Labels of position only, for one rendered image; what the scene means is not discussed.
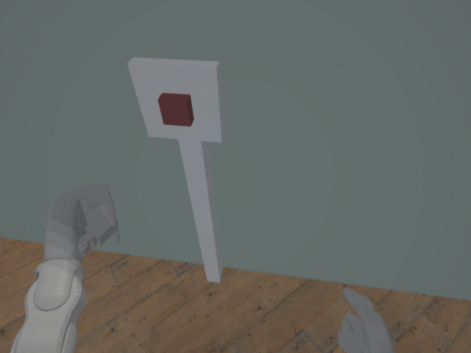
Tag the button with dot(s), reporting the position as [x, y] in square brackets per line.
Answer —
[176, 109]

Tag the robot left forearm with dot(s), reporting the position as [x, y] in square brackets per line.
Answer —
[53, 304]

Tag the left robot hand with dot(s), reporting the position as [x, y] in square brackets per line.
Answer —
[66, 222]

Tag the right robot hand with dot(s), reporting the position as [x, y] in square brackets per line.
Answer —
[372, 332]

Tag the panel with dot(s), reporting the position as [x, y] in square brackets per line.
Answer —
[201, 79]

